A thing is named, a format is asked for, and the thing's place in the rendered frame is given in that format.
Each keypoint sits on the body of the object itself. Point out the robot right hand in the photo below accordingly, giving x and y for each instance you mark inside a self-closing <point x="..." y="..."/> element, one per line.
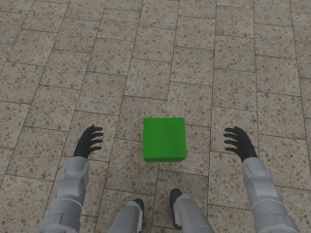
<point x="245" y="149"/>

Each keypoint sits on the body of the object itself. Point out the robot left hand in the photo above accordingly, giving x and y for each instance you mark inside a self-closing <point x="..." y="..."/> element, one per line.
<point x="83" y="148"/>

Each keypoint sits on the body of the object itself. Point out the right robot forearm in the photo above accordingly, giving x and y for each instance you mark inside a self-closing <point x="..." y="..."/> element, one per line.
<point x="267" y="206"/>

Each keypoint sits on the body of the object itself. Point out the robot right foot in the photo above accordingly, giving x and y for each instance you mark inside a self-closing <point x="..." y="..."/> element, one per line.
<point x="174" y="194"/>

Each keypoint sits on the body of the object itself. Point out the right robot shin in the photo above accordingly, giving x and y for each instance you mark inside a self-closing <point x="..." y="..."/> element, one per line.
<point x="184" y="196"/>

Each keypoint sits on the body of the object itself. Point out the left robot forearm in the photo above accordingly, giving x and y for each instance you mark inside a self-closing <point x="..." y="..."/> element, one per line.
<point x="68" y="200"/>

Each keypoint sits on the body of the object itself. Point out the carton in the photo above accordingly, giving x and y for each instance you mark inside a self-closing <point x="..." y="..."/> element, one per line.
<point x="164" y="139"/>

